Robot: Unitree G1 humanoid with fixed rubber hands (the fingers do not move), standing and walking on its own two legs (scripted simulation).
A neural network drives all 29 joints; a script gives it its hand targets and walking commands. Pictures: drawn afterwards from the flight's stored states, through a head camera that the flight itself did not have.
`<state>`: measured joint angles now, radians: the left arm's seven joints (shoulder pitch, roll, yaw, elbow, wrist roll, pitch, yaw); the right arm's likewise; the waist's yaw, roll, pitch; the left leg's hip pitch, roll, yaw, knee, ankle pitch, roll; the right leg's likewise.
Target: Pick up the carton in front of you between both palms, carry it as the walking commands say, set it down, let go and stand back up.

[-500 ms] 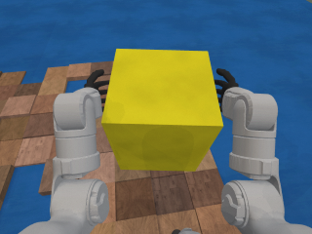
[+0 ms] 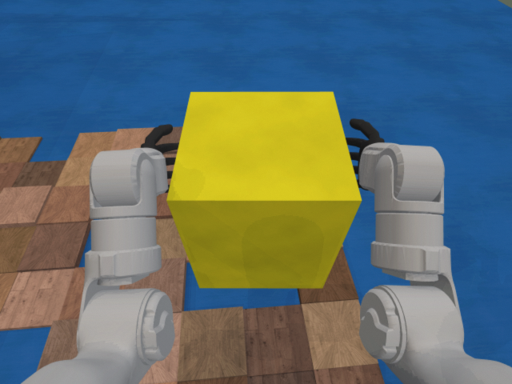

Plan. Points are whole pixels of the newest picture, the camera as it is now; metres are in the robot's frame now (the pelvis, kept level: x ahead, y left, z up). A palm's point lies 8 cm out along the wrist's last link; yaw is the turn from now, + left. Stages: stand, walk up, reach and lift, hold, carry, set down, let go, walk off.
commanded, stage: carry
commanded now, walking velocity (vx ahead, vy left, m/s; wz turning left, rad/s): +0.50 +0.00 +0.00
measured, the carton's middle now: (261, 197) +0.39 +0.01 +0.10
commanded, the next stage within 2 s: none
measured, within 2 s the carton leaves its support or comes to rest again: neither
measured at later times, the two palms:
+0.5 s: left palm (232, 118) +0.65 +0.08 +0.06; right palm (366, 119) +0.66 -0.22 +0.06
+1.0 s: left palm (232, 32) +0.94 +0.09 +0.13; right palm (345, 40) +0.91 -0.20 +0.13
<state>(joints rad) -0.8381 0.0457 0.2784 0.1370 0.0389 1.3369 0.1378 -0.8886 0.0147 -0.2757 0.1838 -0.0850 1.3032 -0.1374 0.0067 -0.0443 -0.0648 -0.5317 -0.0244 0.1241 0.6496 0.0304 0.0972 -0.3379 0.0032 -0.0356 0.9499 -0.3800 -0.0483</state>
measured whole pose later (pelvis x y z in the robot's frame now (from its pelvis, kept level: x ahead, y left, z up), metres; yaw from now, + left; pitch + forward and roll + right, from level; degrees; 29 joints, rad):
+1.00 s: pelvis +0.58 -0.03 +0.01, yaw -1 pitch +5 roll +0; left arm -0.65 0.02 0.20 0.11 0.04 1.22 0.12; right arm -0.60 0.04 -0.19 0.07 -0.06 1.19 -0.14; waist -0.06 -0.02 -0.07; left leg -0.32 0.01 0.12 0.52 0.08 0.13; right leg -0.57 0.00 -0.04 1.07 -0.35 -0.01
